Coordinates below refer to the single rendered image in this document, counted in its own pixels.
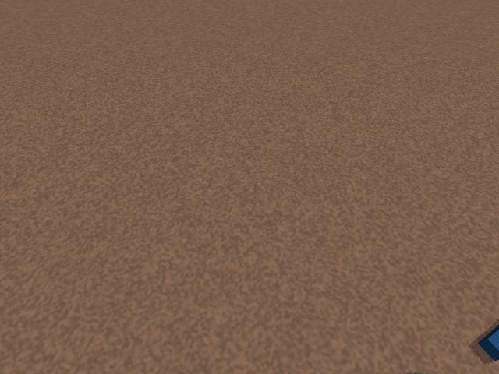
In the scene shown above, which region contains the carton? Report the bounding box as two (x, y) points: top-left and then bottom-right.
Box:
(477, 325), (499, 361)

